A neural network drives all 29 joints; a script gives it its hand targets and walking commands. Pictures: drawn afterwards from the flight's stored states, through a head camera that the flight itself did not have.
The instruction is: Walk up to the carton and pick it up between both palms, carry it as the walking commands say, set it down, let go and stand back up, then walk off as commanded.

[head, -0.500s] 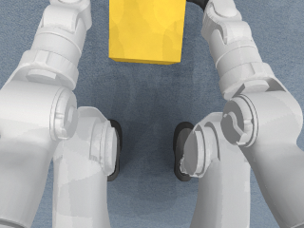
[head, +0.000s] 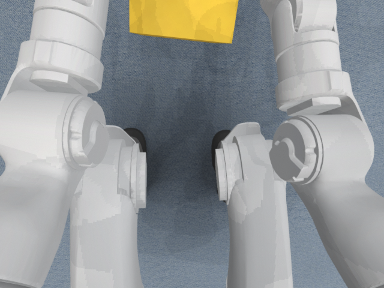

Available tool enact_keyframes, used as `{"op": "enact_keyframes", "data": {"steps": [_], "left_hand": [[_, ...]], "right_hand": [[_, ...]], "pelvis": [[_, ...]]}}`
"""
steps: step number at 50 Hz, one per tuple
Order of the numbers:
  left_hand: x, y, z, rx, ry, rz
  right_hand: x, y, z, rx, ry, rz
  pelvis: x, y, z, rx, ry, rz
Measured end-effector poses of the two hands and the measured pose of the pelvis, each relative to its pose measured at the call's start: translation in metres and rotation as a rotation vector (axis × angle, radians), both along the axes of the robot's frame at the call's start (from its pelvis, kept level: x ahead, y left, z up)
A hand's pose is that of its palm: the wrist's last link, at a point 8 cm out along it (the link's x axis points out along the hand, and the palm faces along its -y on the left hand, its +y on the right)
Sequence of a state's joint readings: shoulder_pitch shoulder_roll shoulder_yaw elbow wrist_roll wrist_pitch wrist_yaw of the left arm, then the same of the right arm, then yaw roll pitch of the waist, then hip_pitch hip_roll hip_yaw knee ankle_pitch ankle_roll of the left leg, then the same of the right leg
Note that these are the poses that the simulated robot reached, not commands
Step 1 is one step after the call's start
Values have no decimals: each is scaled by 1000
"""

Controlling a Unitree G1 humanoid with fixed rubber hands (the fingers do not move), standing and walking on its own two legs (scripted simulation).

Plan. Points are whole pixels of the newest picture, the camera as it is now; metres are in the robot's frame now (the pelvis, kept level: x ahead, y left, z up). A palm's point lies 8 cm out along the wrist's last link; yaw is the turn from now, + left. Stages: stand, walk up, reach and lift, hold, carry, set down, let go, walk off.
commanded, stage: reach and lift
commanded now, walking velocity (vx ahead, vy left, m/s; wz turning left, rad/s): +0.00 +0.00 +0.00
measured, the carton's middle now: out of the picture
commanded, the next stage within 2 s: none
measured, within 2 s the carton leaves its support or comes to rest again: neither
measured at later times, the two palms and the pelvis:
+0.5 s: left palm out of the picture +0.55 +0.13 -0.09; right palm out of the picture +0.53 -0.09 -0.09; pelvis -0.01 +0.00 +0.03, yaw +0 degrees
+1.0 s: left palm out of the picture +0.53 +0.12 -0.03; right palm out of the picture +0.51 -0.10 -0.03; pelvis -0.02 +0.01 +0.06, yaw +0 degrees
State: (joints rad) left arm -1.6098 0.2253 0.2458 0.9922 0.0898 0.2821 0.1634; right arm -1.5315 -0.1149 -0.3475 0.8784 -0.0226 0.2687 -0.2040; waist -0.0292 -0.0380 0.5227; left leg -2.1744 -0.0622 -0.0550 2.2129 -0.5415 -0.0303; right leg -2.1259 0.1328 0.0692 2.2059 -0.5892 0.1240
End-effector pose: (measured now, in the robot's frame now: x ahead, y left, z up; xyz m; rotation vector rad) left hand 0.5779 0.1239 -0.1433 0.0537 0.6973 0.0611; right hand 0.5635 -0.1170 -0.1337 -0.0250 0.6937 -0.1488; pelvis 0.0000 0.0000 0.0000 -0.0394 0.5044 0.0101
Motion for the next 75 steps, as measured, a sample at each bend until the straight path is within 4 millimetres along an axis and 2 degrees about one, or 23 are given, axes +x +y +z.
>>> {"op": "enact_keyframes", "data": {"steps": [9, 15, 26, 37, 54, 75], "left_hand": [[-1, -2, 18, 51, -17, 67], [-8, 4, 34, 56, -40, 89], [-30, 6, 55, 38, -39, 120], [-41, 2, 76, 39, -57, 142], [-50, 0, 128, 42, -81, 156], [-68, -4, 184, 51, -91, 161]], "right_hand": [[-1, 13, 17, -88, -5, -95], [-8, 20, 30, -65, -27, -114], [-35, 24, 45, -25, -25, -165], [-44, 21, 65, -16, -39, -185], [-52, 20, 115, -22, -59, -183], [-72, 17, 169, -24, -62, -198]], "pelvis": [[-2, 0, 10, -2, 1, 4], [-5, 0, 18, -14, -16, 9], [-12, 2, 33, -29, -46, 21], [-19, 4, 41, -35, -75, 23], [-25, 6, 69, -34, -120, 25], [-35, 9, 105, -36, -174, 29]]}}
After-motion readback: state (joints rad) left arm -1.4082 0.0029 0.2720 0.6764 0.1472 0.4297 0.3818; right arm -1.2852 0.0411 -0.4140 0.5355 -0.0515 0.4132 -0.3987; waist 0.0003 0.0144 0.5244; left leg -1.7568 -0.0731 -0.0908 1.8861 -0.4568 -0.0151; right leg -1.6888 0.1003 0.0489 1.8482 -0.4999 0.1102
